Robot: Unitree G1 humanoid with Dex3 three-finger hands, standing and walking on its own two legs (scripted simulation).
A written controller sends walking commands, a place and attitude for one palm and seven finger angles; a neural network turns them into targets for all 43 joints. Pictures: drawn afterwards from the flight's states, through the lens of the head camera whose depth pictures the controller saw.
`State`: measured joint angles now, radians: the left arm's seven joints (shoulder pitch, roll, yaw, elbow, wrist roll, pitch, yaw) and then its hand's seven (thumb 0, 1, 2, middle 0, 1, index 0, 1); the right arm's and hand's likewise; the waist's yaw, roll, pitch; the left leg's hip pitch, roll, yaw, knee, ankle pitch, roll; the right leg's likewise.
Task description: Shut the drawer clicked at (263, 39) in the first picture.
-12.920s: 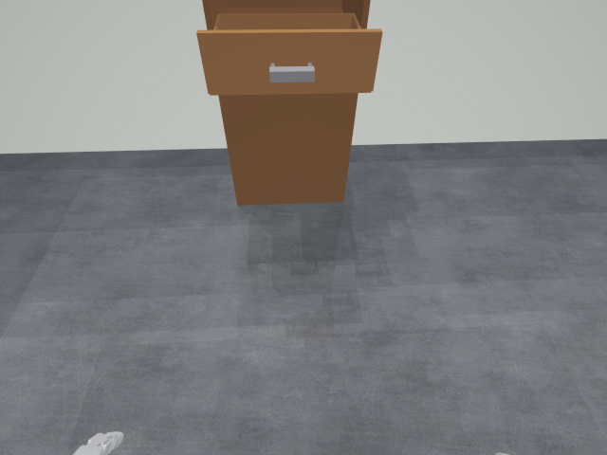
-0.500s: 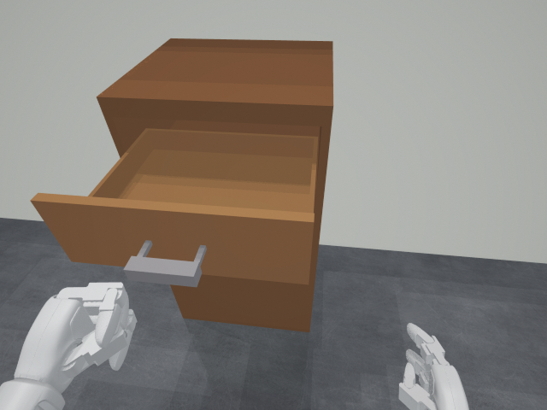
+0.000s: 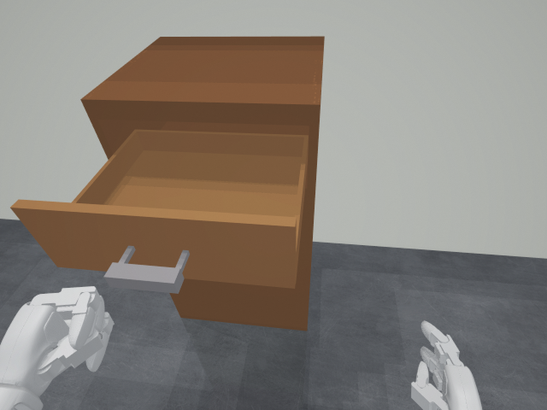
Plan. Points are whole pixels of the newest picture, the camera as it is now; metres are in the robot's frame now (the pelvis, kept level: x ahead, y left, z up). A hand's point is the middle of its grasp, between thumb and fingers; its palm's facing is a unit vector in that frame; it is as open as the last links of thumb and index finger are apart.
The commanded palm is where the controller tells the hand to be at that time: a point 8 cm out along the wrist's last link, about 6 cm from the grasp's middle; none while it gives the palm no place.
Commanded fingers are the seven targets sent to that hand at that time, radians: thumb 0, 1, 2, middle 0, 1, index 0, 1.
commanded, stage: bring the fist close to the handle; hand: left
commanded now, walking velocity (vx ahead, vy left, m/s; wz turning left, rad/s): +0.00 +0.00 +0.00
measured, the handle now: (151, 265) +0.32 +0.24 +0.05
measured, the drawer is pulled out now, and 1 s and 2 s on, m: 0.29 0.29 0.24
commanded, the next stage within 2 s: push the drawer shut in 1.22 s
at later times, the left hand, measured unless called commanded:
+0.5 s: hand (127, 336) +0.19 +0.21 +0.07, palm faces -0.01 -1.00 -0.05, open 3.3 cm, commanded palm +0.16 +0.27 +0.08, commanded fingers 0.00 0.90 0.90 -1.40 -1.60 -1.40 -1.60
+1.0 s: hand (144, 325) +0.22 +0.21 +0.05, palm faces -0.01 -1.00 -0.07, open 3.3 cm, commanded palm +0.19 +0.27 +0.05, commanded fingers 0.00 0.90 0.90 -1.40 -1.60 -1.40 -1.60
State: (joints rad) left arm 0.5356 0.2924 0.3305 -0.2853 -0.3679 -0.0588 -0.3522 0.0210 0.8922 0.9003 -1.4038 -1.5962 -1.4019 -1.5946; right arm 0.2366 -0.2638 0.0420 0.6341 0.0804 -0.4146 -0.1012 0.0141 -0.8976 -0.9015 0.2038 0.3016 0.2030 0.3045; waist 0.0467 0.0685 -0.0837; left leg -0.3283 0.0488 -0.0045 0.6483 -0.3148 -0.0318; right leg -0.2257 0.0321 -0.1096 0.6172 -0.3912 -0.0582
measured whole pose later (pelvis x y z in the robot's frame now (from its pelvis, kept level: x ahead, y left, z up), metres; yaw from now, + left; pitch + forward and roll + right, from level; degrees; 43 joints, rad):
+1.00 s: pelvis -0.02 +0.03 -0.02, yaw +0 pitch +7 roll -1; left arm 0.35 0.23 0.17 -0.06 -0.27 -0.30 -0.23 0.02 0.90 0.90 -1.40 -1.60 -1.40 -1.59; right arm 0.25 -0.25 0.02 0.60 0.04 -0.24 -0.04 0.01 -0.90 -0.90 0.20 0.30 0.20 0.30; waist -0.02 0.04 -0.08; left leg -0.61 0.02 0.01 0.86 -0.38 0.01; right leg -0.51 -0.01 -0.09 0.84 -0.46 -0.03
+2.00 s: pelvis -0.02 +0.02 -0.02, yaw +0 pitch +8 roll -1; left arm 0.01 0.28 0.22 0.29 -0.28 -0.30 -0.30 0.02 0.78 0.89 -1.40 -1.60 -1.40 -1.60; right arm 0.22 -0.27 0.03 0.63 0.05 -0.17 -0.07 0.01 -0.90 -0.90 0.20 0.30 0.20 0.30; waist -0.03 0.04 -0.06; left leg -0.61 0.03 0.00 0.82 -0.35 0.00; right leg -0.51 0.00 -0.10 0.82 -0.44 -0.04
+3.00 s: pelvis -0.02 +0.03 -0.02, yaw -2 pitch +11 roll -1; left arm -0.51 0.36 0.29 0.81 -0.19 -0.32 -0.24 0.04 0.81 0.89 -1.40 -1.60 -1.40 -1.60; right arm 0.30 -0.27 0.02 0.64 0.04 -0.03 -0.04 0.01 -0.90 -0.90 0.20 0.30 0.20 0.30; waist -0.09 0.02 -0.07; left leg -0.68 0.04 0.02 0.85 -0.36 0.00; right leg -0.59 0.01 -0.08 0.83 -0.43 -0.03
